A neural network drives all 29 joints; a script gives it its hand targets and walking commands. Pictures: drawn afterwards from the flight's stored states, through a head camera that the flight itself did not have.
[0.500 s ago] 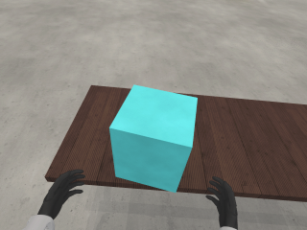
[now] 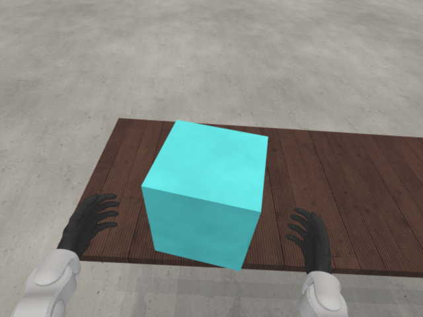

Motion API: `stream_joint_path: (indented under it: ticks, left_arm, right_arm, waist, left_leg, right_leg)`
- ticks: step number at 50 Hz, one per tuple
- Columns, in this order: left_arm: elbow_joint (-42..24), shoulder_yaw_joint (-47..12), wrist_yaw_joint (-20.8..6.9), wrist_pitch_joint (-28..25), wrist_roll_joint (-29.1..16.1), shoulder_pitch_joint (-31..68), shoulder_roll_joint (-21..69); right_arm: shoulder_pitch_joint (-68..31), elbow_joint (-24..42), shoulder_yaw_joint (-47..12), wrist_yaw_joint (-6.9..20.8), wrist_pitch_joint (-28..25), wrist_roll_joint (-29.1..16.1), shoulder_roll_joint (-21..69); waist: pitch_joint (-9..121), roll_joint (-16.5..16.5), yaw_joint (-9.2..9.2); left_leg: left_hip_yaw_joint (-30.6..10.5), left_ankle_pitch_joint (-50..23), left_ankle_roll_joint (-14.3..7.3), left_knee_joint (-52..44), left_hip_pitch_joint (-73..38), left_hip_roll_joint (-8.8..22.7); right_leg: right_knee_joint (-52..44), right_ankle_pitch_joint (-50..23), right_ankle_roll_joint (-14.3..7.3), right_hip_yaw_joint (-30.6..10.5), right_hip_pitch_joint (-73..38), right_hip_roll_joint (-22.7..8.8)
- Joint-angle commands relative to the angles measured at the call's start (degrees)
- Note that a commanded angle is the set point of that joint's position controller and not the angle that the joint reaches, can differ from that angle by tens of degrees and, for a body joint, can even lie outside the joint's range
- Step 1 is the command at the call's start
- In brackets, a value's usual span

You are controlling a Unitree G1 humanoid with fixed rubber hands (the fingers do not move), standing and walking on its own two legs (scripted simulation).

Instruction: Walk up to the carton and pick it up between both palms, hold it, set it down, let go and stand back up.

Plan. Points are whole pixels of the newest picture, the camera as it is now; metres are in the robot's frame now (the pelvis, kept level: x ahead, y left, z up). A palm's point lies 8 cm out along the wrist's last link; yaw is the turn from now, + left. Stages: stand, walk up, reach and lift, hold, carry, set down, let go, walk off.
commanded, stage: reach and lift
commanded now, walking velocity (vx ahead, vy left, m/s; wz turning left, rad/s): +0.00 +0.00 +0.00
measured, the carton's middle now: (208, 196) +0.40 +0.02 -0.01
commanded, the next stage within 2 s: none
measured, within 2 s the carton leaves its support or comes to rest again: neither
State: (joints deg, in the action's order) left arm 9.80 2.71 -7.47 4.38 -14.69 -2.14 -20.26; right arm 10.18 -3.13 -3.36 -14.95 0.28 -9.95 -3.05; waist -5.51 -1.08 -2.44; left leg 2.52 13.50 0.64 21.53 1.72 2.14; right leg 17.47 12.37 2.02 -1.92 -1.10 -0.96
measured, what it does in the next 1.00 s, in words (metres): stands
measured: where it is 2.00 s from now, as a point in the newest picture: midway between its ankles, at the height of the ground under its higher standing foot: outside the picture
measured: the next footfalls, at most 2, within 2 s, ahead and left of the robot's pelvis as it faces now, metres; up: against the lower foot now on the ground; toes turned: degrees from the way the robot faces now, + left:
none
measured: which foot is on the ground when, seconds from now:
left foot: down 0.00-1.00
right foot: down 0.00-1.00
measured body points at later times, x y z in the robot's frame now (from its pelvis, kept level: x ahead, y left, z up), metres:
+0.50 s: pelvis -0.01 +0.00 +0.00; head -0.01 +0.02 +0.45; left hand +0.34 +0.24 +0.10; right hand +0.31 -0.18 +0.10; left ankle -0.01 +0.12 -0.75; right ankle -0.02 -0.14 -0.75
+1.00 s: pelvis -0.02 +0.00 +0.00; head -0.02 +0.03 +0.45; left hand +0.41 +0.23 +0.16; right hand +0.38 -0.17 +0.15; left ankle -0.01 +0.12 -0.75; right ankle -0.02 -0.14 -0.75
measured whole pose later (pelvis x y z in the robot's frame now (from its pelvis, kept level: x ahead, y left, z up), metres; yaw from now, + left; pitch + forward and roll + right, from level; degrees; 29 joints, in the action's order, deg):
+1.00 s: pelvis -0.02 +0.00 +0.00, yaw +1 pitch -2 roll -1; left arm 38.7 5.0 -5.6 21.9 -12.2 45.4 -24.6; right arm -36.6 -29.0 1.1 -15.5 17.0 -18.3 -8.8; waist -2.1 -2.7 3.4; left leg 1.5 11.1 0.2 22.4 9.4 2.0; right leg 16.7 9.4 2.3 -0.9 5.4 -1.0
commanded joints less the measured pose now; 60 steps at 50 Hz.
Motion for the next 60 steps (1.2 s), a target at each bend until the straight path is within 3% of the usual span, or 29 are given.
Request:
stream_joint_path:
  ticks: [1,15,23,29,38,44,50,56,60]
  left_arm:
    - [-8.71,4.16,-0.3,0.51,0.25,11.55,-7.83]
    - [-8.21,7.59,-0.16,11.89,2.81,26.28,-7.69]
    - [-3.71,8.28,0.26,16.06,2.84,36.89,-8.96]
    - [1.61,7.11,0.91,17.09,2.5,45.85,-9.76]
    - [12.42,5.9,1.43,16.71,2.39,58.14,-11.93]
    - [16.79,4.47,1.86,16.14,2.28,65.05,-12.67]
    - [22.87,3.9,2.04,15.5,2.54,70.82,-13.62]
    - [31.79,1.48,2.28,12.99,1.79,76.96,-13.55]
    - [35.81,0.69,1.89,10.17,2.25,77.31,-12.9]
  right_arm:
    - [-8.24,8.75,0.61,-0.43,-0.31,-0.59,-2.98]
    - [-21.9,7.49,1.53,-1.27,7.45,-5.53,-7.1]
    - [-33.69,5.36,3.0,-1.34,11.28,-6.59,-8.5]
    - [-42.58,-0.76,4.86,-1.02,13.58,-6.58,-9.16]
    - [-55.48,-9.36,5.98,-0.8,15.3,-6.95,-9.88]
    - [-62.06,-14.61,6.78,-0.66,15.13,-7.57,-11.45]
    - [-68.34,-19.8,5.93,-0.3,14.99,-8.56,-12.76]
    - [-74.61,-26.97,5.11,0.23,14.35,-9.04,-12.99]
    - [-74.92,-30.9,4.04,-0.02,12.48,-9.2,-12.4]
  waist:
    - [9.07,3.65,0.59]
    - [12.56,4.54,1.99]
    - [15.36,3.58,2.5]
    - [17.27,4.2,3.83]
    - [21.77,3.83,4.78]
    - [24.79,5.05,6.13]
    - [26.6,5.13,6.38]
    - [27.76,5.4,7.16]
    - [29.56,5.66,7.69]
  left_leg:
    - [0.77,-19.73,1.61,-1.71,-3.58,-1.24]
    - [1.94,-22.39,1.82,-1.76,-5.09,-1.74]
    - [2.47,-17.21,0.99,-2.35,-2.76,-2.01]
    - [2.2,-14.48,0.66,-2.5,-1.58,-1.82]
    - [1.89,-12.54,0.13,-2.15,0.57,-2.19]
    - [1.44,-16.82,1.06,-0.82,-1.12,-2.38]
    - [1.07,-19.89,1.41,0.04,-1.59,-2.63]
    - [0.64,-18.83,1.17,0.08,-0.88,-2.66]
    - [0.39,-22.35,1.51,1.16,-2.25,-2.82]
  right_leg:
    - [-1.85,-16.14,-1.91,0.14,0.74,0.68]
    - [-1.92,-20.38,-1.33,1.02,0.15,1.84]
    - [-1.83,-15.89,-1.32,1.55,1.27,2.21]
    - [-1.76,-12.7,-1.76,2.05,2.66,2.63]
    - [-0.8,-13.01,-1.57,2.63,1.36,2.83]
    - [-0.39,-16.73,-1.55,3.46,1.43,3.43]
    - [-0.17,-19.84,-1.38,3.9,1.06,3.6]
    - [-0.3,-19.04,-1.65,4.04,2.48,3.28]
    - [-0.11,-22.15,-1.54,4.29,2.6,3.51]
